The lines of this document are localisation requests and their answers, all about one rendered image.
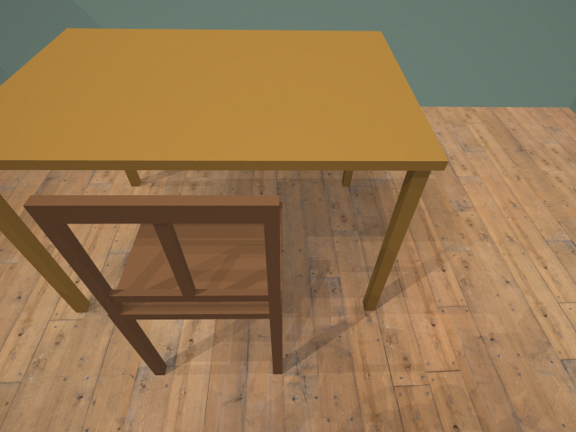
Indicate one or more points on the table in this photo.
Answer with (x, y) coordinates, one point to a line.
(169, 99)

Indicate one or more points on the chair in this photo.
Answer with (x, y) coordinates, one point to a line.
(195, 257)

